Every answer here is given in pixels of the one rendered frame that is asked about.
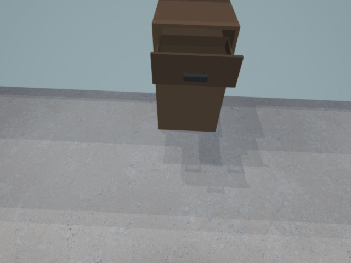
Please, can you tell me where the cabinet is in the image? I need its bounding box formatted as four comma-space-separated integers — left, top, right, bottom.
152, 0, 240, 132

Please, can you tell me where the handle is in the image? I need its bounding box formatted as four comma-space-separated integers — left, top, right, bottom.
183, 70, 208, 82

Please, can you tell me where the drawer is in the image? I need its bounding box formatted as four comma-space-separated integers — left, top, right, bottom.
150, 34, 244, 88

